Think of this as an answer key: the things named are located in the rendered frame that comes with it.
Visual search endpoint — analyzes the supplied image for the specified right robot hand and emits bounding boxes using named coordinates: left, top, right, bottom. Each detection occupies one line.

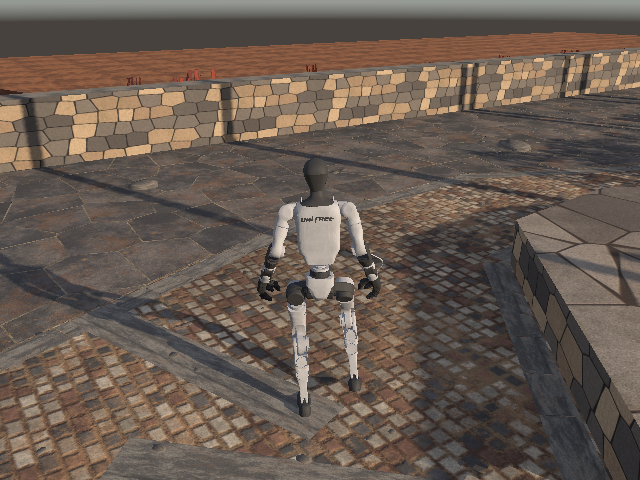
left=358, top=275, right=381, bottom=299

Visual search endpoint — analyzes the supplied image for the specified robot shin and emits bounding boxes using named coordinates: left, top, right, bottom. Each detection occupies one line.
left=292, top=337, right=309, bottom=404
left=343, top=311, right=358, bottom=379

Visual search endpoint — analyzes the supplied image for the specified left robot hand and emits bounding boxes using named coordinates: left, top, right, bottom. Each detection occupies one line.
left=257, top=279, right=280, bottom=301

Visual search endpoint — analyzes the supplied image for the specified right robot shin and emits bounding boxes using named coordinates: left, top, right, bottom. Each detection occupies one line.
left=343, top=311, right=358, bottom=379

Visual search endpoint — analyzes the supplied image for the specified left robot forearm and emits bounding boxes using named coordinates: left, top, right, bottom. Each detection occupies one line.
left=259, top=243, right=279, bottom=283

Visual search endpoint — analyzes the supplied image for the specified right robot forearm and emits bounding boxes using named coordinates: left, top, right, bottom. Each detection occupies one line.
left=357, top=240, right=378, bottom=281

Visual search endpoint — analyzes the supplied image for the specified left robot upper arm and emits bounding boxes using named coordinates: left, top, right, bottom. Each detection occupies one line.
left=269, top=202, right=297, bottom=259

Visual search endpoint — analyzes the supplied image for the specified right robot upper arm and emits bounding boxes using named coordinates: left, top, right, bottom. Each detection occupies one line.
left=338, top=201, right=367, bottom=257

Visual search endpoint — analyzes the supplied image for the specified left robot shin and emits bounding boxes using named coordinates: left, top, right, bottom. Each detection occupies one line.
left=292, top=337, right=309, bottom=404

